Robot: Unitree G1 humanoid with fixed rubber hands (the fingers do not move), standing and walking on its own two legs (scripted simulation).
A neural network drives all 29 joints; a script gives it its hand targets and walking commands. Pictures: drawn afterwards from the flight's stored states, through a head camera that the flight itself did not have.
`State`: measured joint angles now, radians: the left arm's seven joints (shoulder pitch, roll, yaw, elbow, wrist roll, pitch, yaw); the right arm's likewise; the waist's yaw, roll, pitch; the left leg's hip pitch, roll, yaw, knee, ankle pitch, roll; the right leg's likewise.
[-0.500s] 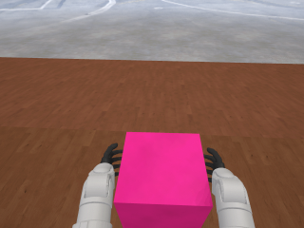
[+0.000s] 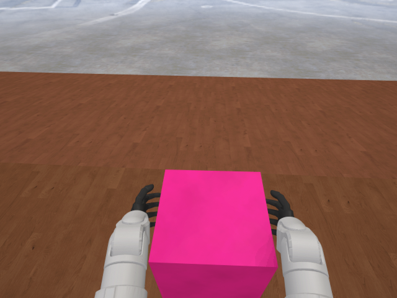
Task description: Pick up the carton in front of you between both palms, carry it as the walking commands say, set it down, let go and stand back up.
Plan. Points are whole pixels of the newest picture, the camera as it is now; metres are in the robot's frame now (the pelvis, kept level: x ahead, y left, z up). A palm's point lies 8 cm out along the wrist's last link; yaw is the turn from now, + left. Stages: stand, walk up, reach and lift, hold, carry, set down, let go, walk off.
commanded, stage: hold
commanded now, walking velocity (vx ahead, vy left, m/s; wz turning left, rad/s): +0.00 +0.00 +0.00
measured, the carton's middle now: (210, 240) +0.29 +0.00 -0.03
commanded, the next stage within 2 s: carry in 0.44 s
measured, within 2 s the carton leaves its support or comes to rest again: neither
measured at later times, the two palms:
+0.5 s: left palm (140, 218) +0.29 +0.15 +0.05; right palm (285, 225) +0.29 -0.15 +0.05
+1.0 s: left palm (143, 165) +0.43 +0.17 +0.07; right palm (263, 165) +0.44 -0.13 +0.07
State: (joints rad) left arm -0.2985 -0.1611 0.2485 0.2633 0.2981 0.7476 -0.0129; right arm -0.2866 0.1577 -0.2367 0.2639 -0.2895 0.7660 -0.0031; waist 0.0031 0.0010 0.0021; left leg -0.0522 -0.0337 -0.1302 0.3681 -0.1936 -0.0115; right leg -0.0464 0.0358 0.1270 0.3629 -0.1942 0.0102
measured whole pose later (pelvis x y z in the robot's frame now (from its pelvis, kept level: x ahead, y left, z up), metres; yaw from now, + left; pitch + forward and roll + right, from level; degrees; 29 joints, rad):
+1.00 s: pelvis +0.17 +0.01 -0.02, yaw +0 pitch +5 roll +1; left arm -0.13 -0.13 0.09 -0.37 0.11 1.19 0.10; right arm -0.14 0.13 -0.11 -0.34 -0.09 1.19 -0.09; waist 0.03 -0.06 -0.13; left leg -0.36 0.00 0.19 0.51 -0.25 0.03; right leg -0.13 -0.09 -0.10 0.49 -0.43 0.03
